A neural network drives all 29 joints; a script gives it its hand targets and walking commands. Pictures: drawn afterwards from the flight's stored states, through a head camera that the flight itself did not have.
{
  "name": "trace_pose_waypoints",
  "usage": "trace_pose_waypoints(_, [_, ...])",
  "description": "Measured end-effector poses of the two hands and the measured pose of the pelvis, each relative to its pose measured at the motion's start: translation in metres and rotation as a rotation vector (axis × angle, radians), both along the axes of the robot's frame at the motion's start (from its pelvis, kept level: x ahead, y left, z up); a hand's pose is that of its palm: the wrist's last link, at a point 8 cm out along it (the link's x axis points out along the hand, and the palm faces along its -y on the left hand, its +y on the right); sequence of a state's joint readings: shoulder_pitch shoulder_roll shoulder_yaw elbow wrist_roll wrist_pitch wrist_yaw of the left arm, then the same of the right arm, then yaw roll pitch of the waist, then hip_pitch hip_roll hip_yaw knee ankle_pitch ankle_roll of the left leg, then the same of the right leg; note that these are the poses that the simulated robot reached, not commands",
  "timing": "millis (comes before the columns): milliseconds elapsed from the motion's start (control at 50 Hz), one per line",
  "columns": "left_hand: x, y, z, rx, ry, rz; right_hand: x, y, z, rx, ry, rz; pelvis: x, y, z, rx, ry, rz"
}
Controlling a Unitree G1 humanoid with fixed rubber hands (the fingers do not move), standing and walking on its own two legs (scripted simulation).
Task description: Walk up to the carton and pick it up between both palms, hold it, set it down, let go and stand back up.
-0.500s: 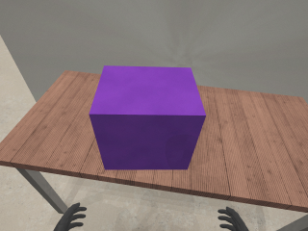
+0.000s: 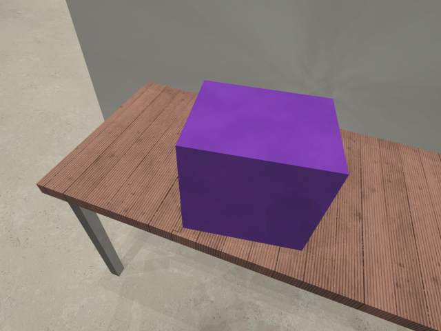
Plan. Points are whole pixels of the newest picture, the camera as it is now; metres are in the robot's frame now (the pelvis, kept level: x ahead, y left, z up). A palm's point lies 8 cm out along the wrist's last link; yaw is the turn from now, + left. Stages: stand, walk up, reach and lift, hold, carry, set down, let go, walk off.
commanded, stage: stand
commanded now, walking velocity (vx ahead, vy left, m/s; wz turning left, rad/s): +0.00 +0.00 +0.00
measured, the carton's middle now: (253, 166) +0.47 -0.05 +0.03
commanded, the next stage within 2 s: none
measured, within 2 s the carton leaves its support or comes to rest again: neither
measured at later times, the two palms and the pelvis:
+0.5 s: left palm out of the picture +0.01 +0.24 -0.14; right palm out of the picture +0.07 -0.25 -0.12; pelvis +0.00 -0.01 +0.00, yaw +1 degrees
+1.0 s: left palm out of the picture +0.00 +0.24 -0.14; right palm out of the picture +0.04 -0.24 -0.13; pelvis +0.00 -0.01 +0.00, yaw +1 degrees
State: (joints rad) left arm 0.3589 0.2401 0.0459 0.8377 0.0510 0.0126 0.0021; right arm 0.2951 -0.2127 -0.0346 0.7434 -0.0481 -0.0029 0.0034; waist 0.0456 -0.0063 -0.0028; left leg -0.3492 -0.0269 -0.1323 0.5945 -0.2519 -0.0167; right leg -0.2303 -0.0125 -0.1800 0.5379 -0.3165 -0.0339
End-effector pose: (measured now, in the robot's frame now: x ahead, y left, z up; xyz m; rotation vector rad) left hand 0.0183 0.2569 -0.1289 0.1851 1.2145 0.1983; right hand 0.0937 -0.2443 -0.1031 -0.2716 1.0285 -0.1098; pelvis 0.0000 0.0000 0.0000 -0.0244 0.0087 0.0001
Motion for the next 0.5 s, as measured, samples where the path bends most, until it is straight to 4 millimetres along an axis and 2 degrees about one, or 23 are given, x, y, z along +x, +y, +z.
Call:
trace_pose_waypoints(120, [-0.004,-0.007,-0.004,-0.01,0.018,0.02,-0.004,0.003,-0.003,0.011,0.019,-0.003,-0.001,-0.002,0.0,0.002,-0.001,0.011])
trace_pose_waypoints(340, [-0.003,-0.01,-0.002,0.013,0.027,0.058,-0.026,-0.005,-0.015,0.015,0.096,-0.045,0.001,-0.01,0.0,0.007,-0.008,0.025])
trace_pose_waypoints(500, [-0.004,-0.013,-0.006,0.011,0.043,0.074,-0.027,-0.008,-0.016,0.008,0.104,-0.058,0.004,-0.012,-0.001,0.006,-0.028,0.024])
